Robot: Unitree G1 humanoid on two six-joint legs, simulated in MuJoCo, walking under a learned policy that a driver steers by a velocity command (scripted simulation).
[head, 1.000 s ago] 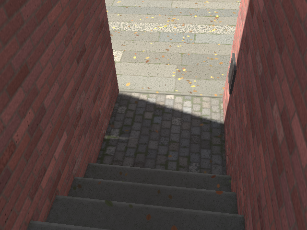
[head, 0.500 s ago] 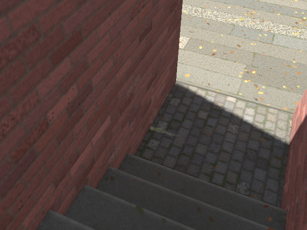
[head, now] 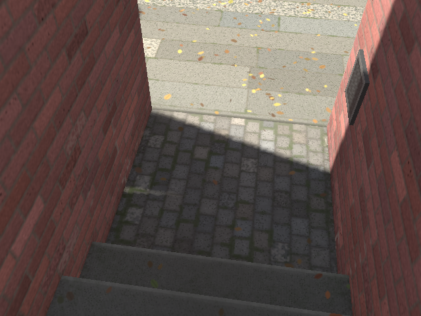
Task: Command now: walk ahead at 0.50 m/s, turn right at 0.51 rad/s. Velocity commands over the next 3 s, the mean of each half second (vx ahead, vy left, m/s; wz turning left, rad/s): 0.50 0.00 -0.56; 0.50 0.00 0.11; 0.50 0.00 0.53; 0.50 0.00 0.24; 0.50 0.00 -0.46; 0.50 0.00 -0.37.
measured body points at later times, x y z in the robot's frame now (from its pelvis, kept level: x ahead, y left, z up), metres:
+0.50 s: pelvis +0.27 +0.07 -0.19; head +0.26 +0.09 +0.26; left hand +0.40 +0.29 -0.33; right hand +0.15 -0.14 -0.33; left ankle +0.30 +0.16 -0.91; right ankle +0.21 -0.07 -0.65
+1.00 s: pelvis +0.48 -0.06 -0.35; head +0.49 -0.07 +0.10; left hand +0.72 +0.11 -0.44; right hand +0.34 -0.28 -0.49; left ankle +0.35 +0.15 -0.83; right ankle +0.52 -0.18 -1.09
